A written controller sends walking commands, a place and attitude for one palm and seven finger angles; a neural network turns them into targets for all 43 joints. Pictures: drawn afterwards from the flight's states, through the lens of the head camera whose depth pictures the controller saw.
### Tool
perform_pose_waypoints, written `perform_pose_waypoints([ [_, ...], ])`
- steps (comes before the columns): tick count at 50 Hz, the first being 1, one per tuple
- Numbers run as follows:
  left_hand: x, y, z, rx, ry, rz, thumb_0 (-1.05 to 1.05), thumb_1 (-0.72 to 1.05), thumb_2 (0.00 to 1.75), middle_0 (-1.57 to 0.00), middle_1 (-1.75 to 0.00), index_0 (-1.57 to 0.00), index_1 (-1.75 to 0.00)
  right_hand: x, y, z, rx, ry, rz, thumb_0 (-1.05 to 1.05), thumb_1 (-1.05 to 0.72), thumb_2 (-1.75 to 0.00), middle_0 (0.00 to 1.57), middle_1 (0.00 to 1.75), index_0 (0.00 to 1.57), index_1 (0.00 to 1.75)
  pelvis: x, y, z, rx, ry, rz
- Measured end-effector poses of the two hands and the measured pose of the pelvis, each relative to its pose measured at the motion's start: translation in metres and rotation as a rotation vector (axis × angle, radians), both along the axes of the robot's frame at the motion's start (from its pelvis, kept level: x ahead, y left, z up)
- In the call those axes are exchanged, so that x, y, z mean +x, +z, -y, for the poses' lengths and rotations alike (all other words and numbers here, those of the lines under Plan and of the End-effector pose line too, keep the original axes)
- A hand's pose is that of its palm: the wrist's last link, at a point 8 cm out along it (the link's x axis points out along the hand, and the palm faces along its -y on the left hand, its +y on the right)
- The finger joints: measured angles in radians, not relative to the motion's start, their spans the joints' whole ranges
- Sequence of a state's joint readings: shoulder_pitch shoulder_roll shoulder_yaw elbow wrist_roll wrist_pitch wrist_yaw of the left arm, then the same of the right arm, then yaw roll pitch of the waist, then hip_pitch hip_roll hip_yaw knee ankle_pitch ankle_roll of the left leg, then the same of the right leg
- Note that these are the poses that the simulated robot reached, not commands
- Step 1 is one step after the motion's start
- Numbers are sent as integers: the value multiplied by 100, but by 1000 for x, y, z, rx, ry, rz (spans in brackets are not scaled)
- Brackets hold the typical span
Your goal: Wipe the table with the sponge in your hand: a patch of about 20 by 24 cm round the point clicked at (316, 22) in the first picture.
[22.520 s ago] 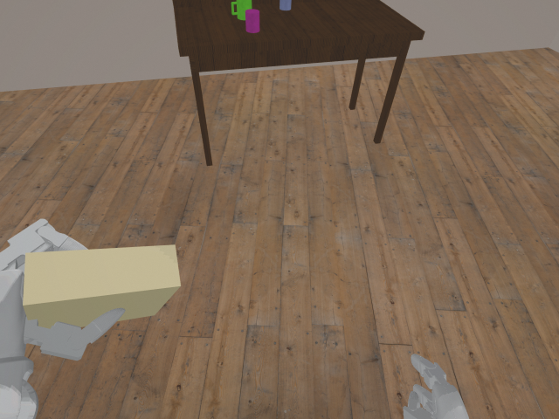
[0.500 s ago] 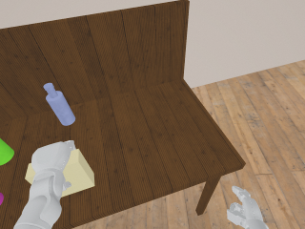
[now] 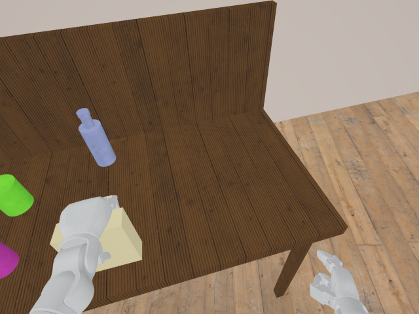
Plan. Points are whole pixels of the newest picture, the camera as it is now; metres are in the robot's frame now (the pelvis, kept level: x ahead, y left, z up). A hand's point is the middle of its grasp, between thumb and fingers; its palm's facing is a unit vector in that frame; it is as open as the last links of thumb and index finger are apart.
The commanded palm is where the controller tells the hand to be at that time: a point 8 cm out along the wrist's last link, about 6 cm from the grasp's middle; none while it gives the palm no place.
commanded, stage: move the sponge above the wiping area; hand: left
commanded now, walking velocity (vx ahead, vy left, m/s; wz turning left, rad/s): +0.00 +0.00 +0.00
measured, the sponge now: (105, 248) +0.23 +0.28 -0.04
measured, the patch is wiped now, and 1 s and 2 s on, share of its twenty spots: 0.00 0.00 0.00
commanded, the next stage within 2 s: none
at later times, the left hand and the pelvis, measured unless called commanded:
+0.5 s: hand (109, 230) +0.24 +0.26 +0.01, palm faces -0.13 -0.10 -0.99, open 9.3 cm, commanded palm +0.23 +0.26 +0.09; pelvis +0.01 -0.01 +0.00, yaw -1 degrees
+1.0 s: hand (105, 225) +0.25 +0.26 +0.03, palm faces -0.05 -0.06 -1.00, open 9.3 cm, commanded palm +0.23 +0.27 +0.10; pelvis +0.01 -0.01 +0.00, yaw -1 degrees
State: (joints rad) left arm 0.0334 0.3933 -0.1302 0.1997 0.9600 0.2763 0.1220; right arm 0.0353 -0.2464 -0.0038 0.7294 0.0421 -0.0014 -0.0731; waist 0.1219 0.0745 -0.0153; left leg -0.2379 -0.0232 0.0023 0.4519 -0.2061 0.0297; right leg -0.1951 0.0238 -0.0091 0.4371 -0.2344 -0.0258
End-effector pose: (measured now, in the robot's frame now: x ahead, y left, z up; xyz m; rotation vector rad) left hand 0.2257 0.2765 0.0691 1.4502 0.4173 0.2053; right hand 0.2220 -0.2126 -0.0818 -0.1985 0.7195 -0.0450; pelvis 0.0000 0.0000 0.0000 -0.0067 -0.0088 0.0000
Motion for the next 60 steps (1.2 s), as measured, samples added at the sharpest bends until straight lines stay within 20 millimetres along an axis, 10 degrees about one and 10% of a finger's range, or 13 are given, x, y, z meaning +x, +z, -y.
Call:
perform_pose_waypoints([
  [11,21,33,7,65,31,145,0,-42,103,-81,-139,-81,-140,-3,-4,-8,58,-5,-20,2,-90,-90,20,30,20,30,0,1,2,6,-20,-4],
  [22,6,-5,10,-12,27,-59,0,-42,103,-81,-139,-81,-140,-4,-4,19,-15,-15,-39,2,-90,-90,20,30,20,30,5,1,10,4,-5,-1],
  [33,17,35,4,74,43,149,0,-42,103,-81,-138,-81,-140,0,-6,24,20,-48,-32,2,-90,-90,20,30,20,30,10,1,14,7,-23,-7],
  [44,2,-6,11,-28,44,-70,0,-42,103,-81,-139,-81,-140,9,1,22,-6,-12,-8,2,-90,-90,20,30,20,30,10,0,14,5,-6,-1],
  [60,14,26,-7,37,129,60,0,-42,104,-81,-139,-81,-140,1,-4,8,51,-30,-28,2,-90,-90,20,30,20,30,6,1,6,7,-10,-7],
])
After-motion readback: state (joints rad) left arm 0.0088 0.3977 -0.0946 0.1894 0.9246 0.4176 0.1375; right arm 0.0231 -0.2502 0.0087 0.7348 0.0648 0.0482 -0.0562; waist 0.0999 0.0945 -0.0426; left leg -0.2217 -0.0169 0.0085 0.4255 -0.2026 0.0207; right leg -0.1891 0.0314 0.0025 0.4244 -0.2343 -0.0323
